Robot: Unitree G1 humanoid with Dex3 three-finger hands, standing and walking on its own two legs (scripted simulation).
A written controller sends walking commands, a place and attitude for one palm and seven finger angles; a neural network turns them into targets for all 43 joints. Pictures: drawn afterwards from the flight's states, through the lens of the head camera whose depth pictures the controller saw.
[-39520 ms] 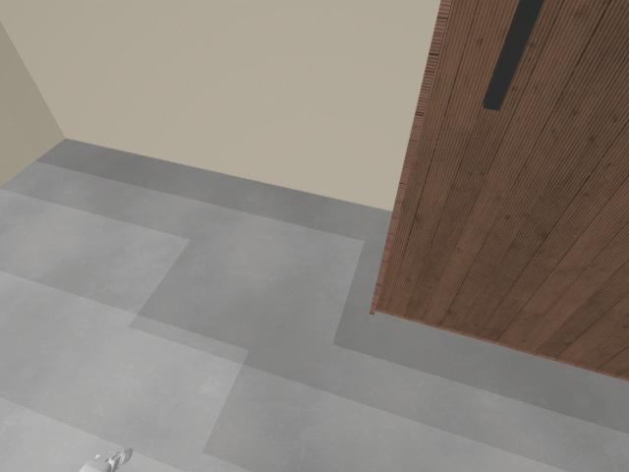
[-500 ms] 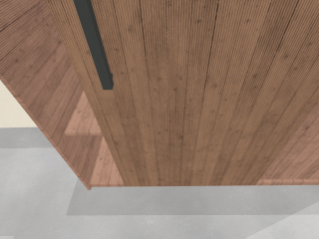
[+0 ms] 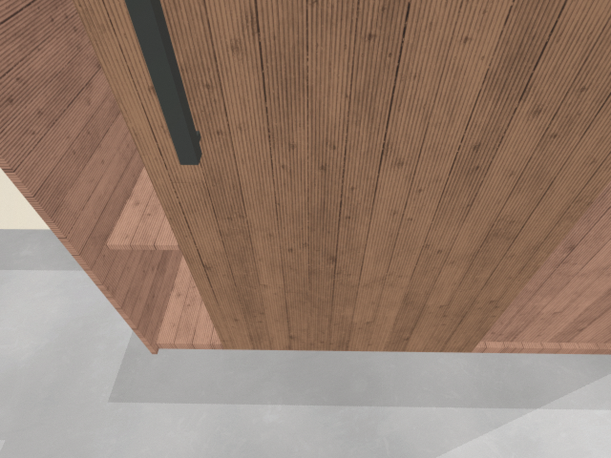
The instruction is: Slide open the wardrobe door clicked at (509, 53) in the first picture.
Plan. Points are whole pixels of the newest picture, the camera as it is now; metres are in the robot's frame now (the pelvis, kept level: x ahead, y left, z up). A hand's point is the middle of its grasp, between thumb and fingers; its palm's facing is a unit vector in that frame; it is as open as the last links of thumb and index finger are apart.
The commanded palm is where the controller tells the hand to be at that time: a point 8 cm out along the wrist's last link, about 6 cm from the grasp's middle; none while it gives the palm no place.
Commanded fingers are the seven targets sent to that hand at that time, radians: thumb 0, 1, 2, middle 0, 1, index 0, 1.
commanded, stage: come to a stop and stand still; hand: left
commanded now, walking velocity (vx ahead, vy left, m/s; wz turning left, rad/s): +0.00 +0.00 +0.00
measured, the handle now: (167, 59) +0.53 +0.21 +0.26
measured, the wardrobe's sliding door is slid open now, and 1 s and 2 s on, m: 0.24 0.24 0.24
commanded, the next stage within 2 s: look again from close up in 0.28 s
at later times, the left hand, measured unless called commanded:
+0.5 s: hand out of the picture +0.00 +0.17 -0.17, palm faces +0.02 -0.98 -0.21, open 7.3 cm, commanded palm none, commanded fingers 0.00 0.90 0.90 -0.20 -0.30 -0.20 -0.30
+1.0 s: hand out of the picture +0.00 +0.17 -0.17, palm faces +0.02 -0.98 -0.21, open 7.3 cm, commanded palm none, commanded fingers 0.00 0.90 0.90 -0.20 -0.30 -0.20 -0.30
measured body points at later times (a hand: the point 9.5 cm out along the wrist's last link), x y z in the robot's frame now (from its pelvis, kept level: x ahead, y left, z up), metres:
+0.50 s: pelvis +0.00 -0.01 +0.00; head +0.01 -0.02 +0.45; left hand +0.00 +0.22 -0.15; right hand -0.02 -0.23 -0.16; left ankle -0.04 +0.12 -0.74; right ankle +0.00 -0.09 -0.74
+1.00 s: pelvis +0.00 -0.01 +0.00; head +0.02 -0.02 +0.45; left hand +0.00 +0.22 -0.16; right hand -0.01 -0.22 -0.16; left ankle -0.04 +0.12 -0.74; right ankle +0.00 -0.09 -0.74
